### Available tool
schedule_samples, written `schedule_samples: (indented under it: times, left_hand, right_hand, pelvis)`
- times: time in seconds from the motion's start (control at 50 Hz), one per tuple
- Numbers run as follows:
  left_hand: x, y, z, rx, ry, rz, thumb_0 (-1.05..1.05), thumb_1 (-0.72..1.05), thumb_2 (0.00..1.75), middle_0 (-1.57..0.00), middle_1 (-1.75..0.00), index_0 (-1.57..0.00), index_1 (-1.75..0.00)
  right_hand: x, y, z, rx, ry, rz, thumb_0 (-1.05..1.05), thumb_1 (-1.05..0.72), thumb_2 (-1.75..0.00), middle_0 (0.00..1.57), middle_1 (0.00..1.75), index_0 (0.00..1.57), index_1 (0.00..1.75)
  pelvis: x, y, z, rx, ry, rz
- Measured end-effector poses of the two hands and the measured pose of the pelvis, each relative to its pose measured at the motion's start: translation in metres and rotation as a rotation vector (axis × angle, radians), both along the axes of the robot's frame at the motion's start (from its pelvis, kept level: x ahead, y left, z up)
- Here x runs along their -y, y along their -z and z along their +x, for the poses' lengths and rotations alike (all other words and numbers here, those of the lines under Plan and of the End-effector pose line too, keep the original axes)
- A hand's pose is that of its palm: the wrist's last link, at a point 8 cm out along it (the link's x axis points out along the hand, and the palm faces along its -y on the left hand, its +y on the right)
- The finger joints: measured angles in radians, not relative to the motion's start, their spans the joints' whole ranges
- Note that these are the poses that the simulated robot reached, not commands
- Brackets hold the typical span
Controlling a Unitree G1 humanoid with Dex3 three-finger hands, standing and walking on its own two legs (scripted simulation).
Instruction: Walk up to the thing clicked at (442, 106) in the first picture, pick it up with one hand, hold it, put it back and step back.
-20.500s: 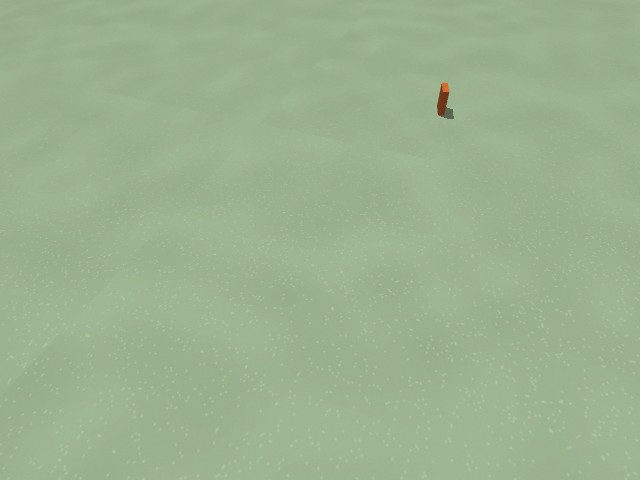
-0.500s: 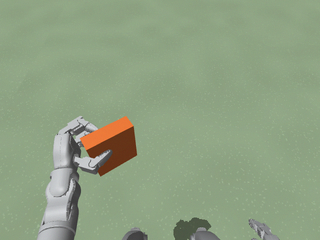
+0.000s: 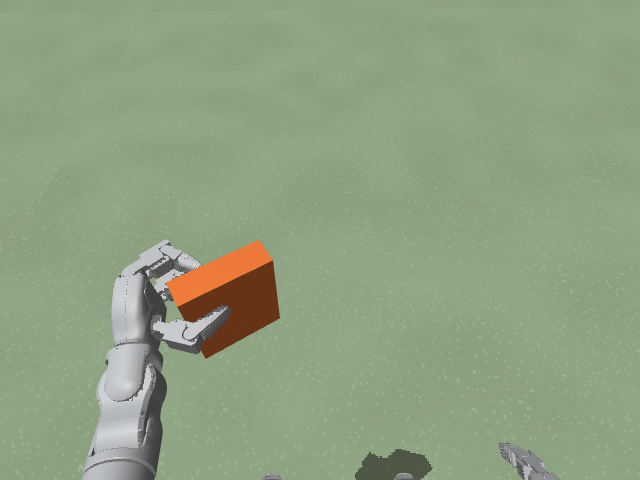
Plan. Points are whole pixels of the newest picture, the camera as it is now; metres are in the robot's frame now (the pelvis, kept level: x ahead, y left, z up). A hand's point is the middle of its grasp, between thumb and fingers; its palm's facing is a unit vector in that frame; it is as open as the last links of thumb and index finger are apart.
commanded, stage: hold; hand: left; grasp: from the side
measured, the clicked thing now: (230, 302) +0.35 +0.14 +0.02
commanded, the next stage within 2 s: none
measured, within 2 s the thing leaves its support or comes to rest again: neither
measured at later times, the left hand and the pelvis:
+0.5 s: hand (188, 299) +0.33 +0.17 +0.07, palm faces +0.13 -0.99 -0.01, open 8.3 cm; pelvis +0.00 +0.00 +0.01, yaw +0 degrees
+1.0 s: hand (183, 305) +0.32 +0.18 +0.07, palm faces +0.13 -0.99 -0.01, open 8.3 cm; pelvis +0.00 +0.00 +0.01, yaw +0 degrees
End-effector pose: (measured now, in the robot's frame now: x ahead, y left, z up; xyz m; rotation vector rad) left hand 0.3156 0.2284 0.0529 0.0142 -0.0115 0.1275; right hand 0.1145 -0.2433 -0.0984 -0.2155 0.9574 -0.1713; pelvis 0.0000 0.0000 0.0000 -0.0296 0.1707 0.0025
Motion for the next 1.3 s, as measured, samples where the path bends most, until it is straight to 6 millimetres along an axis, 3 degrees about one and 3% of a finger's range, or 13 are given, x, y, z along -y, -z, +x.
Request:
schedule_samples:
  times: [0.82,1.3]
  left_hand:
    - [0.004,-0.023,-0.019,0.020,-0.009,-0.005,0.00,-0.40,1.11,-0.96,-1.30,-0.97,-1.27]
    - [-0.005,-0.020,-0.020,0.012,-0.001,-0.005,0.00,-0.41,1.12,-0.97,-1.31,-0.97,-1.28]
  right_hand:
    - [0.002,-0.019,0.012,0.066,-0.020,0.010,0.01,-0.91,-0.90,0.20,0.30,0.20,0.30]
    - [-0.003,-0.020,0.008,0.058,-0.017,0.006,0.01,-0.90,-0.90,0.20,0.30,0.20,0.30]
  pelvis:
    - [0.005,-0.014,-0.002,0.064,-0.006,0.008]
    - [0.000,-0.014,-0.003,0.066,-0.006,0.003]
